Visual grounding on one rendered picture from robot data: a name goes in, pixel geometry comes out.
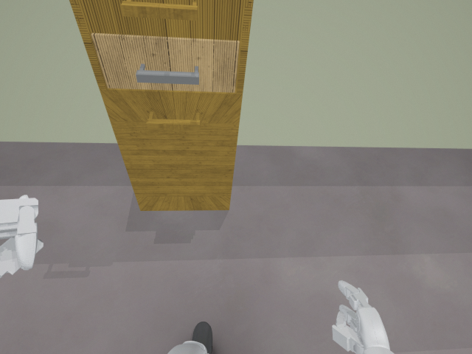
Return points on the cabinet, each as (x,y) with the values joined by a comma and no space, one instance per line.
(173,170)

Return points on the left robot shin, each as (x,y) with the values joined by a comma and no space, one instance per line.
(194,342)

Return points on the left robot foot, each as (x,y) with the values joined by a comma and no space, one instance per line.
(203,334)

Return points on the left robot hand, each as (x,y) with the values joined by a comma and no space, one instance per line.
(17,222)

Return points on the right robot hand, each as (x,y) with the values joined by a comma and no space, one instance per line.
(366,327)

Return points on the drawer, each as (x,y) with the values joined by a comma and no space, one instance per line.
(120,56)

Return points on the handle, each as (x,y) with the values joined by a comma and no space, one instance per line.
(157,10)
(173,124)
(147,76)

